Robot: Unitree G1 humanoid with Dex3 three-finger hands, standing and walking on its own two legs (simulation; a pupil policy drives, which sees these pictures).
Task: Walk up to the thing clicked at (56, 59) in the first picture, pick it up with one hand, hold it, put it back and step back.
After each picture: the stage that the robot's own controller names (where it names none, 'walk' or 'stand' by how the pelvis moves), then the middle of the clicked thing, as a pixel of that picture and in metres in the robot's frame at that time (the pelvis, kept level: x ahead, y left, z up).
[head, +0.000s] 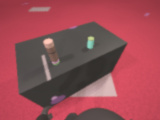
stand; (52, 52) +0.53 +0.36 +0.00
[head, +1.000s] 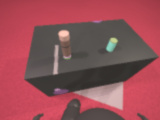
rise first; (65, 46) +0.52 +0.26 +0.03
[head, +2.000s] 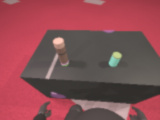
rise first; (62, 53) +0.48 +0.26 +0.04
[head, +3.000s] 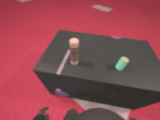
stand; (74, 52) +0.54 +0.16 +0.01
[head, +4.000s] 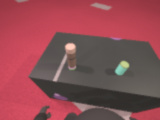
stand; (71, 58) +0.48 +0.17 +0.00
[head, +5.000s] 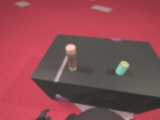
stand; (71, 58) +0.48 +0.18 +0.00
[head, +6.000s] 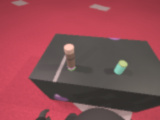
stand; (70, 58) +0.48 +0.19 +0.00
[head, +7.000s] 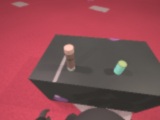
stand; (70, 59) +0.48 +0.19 +0.00
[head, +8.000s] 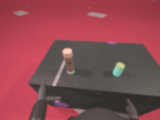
rise first; (69, 62) +0.47 +0.21 +0.00
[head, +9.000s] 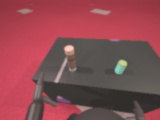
go down; (71, 59) +0.48 +0.21 +0.01
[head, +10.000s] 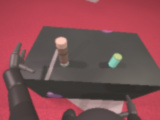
go down; (63, 53) +0.49 +0.20 +0.03
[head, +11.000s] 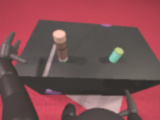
go down; (61, 48) +0.50 +0.19 +0.05
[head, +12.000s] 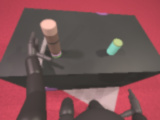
close in; (53, 42) +0.50 +0.21 +0.08
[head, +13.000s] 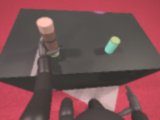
close; (50, 40) +0.51 +0.21 +0.10
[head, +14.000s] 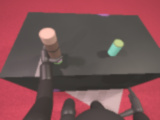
lift; (53, 49) +0.45 +0.21 +0.09
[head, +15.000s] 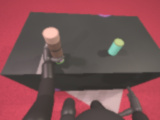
lift; (55, 49) +0.45 +0.20 +0.09
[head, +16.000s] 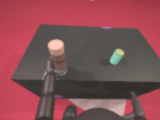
lift; (59, 60) +0.37 +0.19 +0.11
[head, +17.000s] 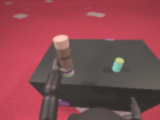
hold; (65, 58) +0.34 +0.16 +0.20
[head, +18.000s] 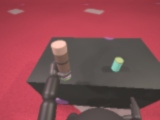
hold; (62, 63) +0.32 +0.18 +0.16
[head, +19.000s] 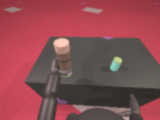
crouch; (64, 60) +0.34 +0.16 +0.16
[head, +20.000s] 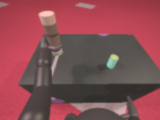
lower; (53, 36) +0.47 +0.22 +0.23
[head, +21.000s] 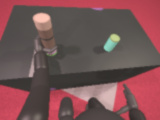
lower; (47, 38) +0.51 +0.21 +0.10
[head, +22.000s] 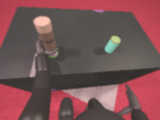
lower; (48, 40) +0.50 +0.21 +0.10
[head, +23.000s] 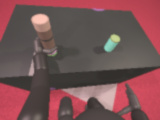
lower; (47, 39) +0.50 +0.22 +0.10
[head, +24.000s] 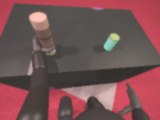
lower; (45, 38) +0.51 +0.22 +0.10
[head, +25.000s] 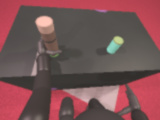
open; (50, 40) +0.50 +0.21 +0.10
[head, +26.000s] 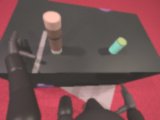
sink last; (54, 37) +0.50 +0.20 +0.09
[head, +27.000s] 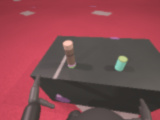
sink last; (70, 55) +0.51 +0.22 +0.05
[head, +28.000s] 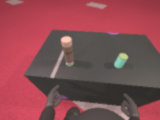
stand; (68, 52) +0.50 +0.20 +0.06
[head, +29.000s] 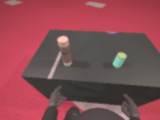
stand; (65, 52) +0.49 +0.22 +0.06
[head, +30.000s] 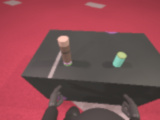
stand; (65, 52) +0.49 +0.22 +0.07
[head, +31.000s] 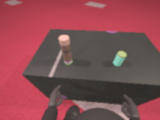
stand; (66, 51) +0.50 +0.22 +0.07
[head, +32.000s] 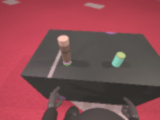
stand; (65, 52) +0.50 +0.22 +0.07
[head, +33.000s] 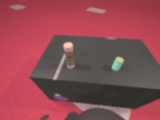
stand; (69, 56) +0.51 +0.20 +0.01
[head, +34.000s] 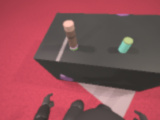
walk; (71, 37) +0.60 +0.20 +0.03
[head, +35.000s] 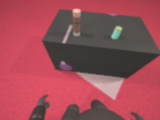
walk; (76, 23) +0.85 +0.17 +0.02
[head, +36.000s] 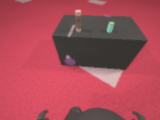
stand; (78, 21) +1.10 +0.24 +0.02
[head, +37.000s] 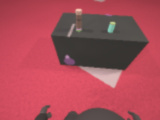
stand; (78, 21) +1.08 +0.20 +0.01
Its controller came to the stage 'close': yes
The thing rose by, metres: 0.21
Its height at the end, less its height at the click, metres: +0.00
